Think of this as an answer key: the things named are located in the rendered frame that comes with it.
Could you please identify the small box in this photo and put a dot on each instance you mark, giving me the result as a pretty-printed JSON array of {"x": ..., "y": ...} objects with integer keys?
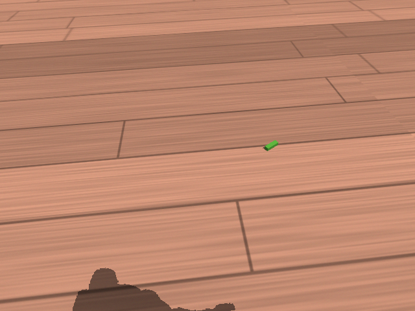
[{"x": 271, "y": 145}]

